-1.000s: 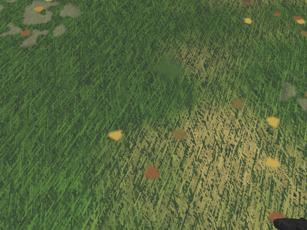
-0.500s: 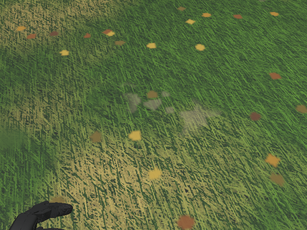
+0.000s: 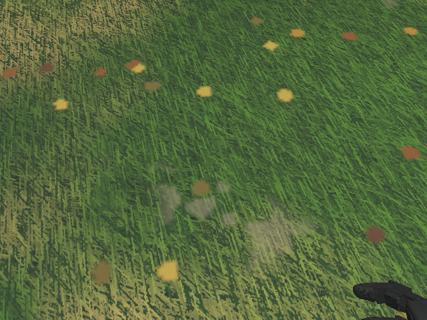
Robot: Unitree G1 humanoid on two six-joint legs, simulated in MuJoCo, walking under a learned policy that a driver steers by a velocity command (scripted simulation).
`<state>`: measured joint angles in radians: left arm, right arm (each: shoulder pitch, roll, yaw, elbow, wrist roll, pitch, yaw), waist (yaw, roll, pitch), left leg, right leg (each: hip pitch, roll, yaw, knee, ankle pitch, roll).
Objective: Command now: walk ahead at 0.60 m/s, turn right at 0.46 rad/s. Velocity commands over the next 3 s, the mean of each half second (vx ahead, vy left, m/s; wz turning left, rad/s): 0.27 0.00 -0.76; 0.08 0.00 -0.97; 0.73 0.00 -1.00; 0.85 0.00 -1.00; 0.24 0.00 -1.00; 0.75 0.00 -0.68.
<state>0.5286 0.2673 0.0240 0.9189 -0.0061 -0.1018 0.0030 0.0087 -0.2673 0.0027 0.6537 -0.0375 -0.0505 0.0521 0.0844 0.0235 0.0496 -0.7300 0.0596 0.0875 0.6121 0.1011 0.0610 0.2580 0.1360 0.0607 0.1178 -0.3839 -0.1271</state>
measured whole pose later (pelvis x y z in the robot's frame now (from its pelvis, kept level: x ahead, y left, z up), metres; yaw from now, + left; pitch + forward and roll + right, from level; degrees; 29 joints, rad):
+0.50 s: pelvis +0.25 -0.05 -0.01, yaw -23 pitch -1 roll +2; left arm 0.13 0.27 0.07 0.68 0.03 0.04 -0.02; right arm 0.23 -0.28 -0.06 0.75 -0.01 0.01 0.01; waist 0.00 0.03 0.07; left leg -0.26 0.19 0.29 0.86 -0.51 -0.06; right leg -0.48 0.02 -0.05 0.69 -0.20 -0.09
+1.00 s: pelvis +0.32 -0.05 +0.03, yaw -50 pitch +1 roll -1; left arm 0.22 0.33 0.12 0.72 0.03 0.06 -0.03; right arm 0.18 -0.30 -0.05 0.68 -0.02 0.03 -0.05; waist 0.02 -0.02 0.03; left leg -0.27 -0.02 -0.04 0.47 -0.23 0.02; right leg -0.49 0.22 0.20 0.80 -0.33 -0.02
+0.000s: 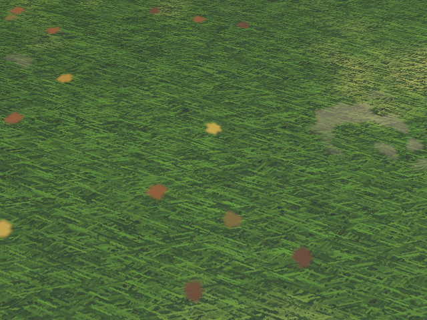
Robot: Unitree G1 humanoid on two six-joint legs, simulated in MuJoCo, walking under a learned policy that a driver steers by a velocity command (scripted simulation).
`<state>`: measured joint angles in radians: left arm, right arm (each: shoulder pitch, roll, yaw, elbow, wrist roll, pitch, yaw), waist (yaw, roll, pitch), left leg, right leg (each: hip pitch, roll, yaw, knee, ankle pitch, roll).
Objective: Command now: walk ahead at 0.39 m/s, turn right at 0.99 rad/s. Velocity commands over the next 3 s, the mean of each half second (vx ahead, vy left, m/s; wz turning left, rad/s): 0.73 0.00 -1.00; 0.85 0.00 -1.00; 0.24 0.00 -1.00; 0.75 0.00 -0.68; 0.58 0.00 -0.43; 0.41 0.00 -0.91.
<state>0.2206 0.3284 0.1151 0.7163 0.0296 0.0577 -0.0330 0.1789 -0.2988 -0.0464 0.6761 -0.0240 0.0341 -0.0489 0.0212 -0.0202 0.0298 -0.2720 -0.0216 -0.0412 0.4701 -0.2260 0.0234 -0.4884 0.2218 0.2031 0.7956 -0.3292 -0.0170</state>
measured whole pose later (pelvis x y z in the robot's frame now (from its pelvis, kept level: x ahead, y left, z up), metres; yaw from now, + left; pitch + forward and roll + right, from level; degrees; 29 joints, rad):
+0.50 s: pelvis +0.18 -0.12 -0.04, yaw -29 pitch +2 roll +1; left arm -0.03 0.33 0.04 0.60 0.02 0.01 -0.10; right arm 0.54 -0.32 -0.07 0.90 -0.04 -0.04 -0.01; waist -0.08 0.00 0.03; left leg 0.21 0.18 0.43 0.41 -0.49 -0.14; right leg -0.61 -0.02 -0.12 0.79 -0.35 -0.18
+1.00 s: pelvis +0.51 -0.42 -0.03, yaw -59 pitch +2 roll +0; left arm 0.41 0.37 0.08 0.84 -0.03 -0.05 0.02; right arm 0.00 -0.28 0.00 0.59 -0.05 -0.07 -0.01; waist 0.11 -0.02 0.11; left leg -0.56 0.03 0.03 0.61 -0.06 -0.02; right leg -0.07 0.21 0.23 1.07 -0.51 -0.08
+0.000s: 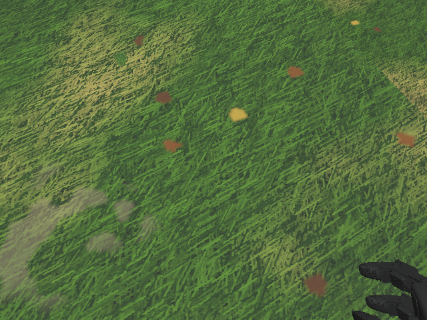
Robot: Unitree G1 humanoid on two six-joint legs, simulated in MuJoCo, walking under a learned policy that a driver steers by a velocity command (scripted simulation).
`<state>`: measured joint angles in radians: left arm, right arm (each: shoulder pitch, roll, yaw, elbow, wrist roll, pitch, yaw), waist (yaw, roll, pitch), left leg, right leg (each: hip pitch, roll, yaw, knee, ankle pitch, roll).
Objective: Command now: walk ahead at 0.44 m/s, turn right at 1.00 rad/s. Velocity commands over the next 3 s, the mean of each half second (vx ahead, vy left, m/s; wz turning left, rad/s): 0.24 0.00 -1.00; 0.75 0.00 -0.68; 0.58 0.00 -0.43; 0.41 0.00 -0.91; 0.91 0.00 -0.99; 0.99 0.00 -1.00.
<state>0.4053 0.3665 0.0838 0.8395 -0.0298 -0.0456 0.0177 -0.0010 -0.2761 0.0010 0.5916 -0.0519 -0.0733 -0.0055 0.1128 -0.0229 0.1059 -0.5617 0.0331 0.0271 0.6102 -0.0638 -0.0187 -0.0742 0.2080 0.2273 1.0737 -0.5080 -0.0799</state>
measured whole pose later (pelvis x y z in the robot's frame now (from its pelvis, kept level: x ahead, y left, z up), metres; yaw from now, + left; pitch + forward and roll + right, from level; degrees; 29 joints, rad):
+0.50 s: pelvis +0.21 -0.03 +0.01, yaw -28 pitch +0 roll +0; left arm 0.19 0.30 0.07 0.65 0.02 0.06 -0.02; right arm 0.19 -0.28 -0.04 0.66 -0.04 0.04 0.01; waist 0.00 0.03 0.09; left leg -0.43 0.09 0.01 1.13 -0.54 -0.07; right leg -0.43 0.14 0.03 0.61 -0.17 -0.13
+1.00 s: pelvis +0.38 -0.15 +0.03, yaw -48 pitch +4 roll +0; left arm 0.06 0.32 0.03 0.59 0.05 -0.01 -0.10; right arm 0.50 -0.30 -0.06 0.81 -0.03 -0.08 0.01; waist -0.11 -0.03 -0.05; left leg 0.00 0.07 0.08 0.28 -0.35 -0.04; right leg -0.68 0.02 0.09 0.90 -0.18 -0.04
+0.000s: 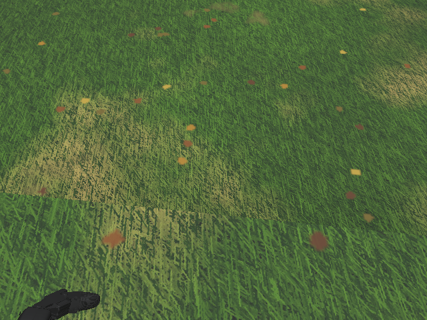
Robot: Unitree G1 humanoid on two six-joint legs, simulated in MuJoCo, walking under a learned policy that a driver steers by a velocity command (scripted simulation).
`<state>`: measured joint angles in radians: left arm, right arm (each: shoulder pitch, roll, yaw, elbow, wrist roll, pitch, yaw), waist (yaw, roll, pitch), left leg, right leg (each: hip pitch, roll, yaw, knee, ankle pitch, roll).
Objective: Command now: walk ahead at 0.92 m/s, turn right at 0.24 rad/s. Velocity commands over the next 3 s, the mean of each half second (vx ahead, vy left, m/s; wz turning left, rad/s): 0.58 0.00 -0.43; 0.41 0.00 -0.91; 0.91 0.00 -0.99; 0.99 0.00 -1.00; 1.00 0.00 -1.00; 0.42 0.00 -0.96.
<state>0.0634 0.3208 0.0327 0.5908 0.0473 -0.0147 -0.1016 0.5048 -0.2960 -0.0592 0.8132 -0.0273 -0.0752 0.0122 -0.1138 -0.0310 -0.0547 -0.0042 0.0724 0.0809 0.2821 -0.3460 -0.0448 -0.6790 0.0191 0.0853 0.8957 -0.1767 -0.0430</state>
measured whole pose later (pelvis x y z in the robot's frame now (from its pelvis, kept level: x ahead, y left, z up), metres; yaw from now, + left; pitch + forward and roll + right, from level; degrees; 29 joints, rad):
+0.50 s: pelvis +0.32 -0.07 -0.03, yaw -15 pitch +0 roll -2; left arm 0.43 0.29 0.06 0.77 -0.03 0.00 0.04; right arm 0.07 -0.24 0.01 0.62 -0.04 -0.04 -0.04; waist 0.08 0.01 0.09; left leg -0.52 0.00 0.03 0.60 0.00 0.04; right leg -0.20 0.18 0.13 0.86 -0.53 -0.07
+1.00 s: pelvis +0.37 -0.14 -0.02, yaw -42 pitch +2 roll +1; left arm 0.30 0.23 0.02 0.60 0.02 0.05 0.01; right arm 0.16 -0.30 -0.03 0.57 -0.04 0.04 -0.03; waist 0.04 0.06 -0.04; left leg -0.68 0.10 0.01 1.16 -0.35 -0.11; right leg -0.33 0.09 0.04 0.73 -0.44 -0.10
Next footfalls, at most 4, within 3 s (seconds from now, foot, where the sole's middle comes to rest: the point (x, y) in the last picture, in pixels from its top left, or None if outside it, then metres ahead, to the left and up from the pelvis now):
0.10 right None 0.21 -0.13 -0.77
0.48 left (202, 319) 0.52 -0.02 -0.77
0.88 right None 0.33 -0.20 -0.77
1.28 left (276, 270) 0.66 -0.28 -0.77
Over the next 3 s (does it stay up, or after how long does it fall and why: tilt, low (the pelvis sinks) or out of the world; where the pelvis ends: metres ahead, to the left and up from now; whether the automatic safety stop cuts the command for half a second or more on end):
stays up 0.05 -1.31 -0.01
